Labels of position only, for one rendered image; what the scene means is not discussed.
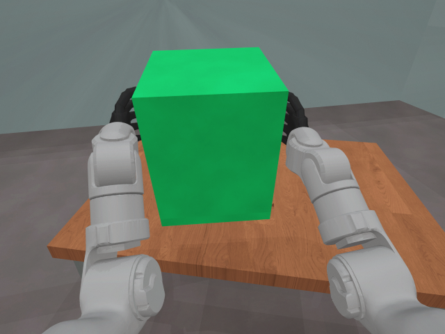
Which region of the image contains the right robot upper arm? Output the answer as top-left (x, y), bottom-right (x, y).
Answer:
top-left (327, 245), bottom-right (445, 334)

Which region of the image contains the robot left forearm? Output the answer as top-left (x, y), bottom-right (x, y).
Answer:
top-left (79, 122), bottom-right (150, 308)

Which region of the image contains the table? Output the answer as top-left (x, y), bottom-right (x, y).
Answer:
top-left (47, 139), bottom-right (445, 310)

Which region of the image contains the left robot upper arm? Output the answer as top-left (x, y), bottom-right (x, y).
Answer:
top-left (42, 254), bottom-right (165, 334)

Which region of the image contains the robot right hand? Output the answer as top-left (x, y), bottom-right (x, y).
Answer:
top-left (282, 92), bottom-right (309, 145)

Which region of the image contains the robot right forearm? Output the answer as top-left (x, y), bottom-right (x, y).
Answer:
top-left (286, 127), bottom-right (416, 293)

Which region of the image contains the robot left hand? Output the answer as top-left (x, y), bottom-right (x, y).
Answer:
top-left (109, 87), bottom-right (141, 141)

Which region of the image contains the carton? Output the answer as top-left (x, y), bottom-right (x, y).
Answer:
top-left (132, 47), bottom-right (289, 226)

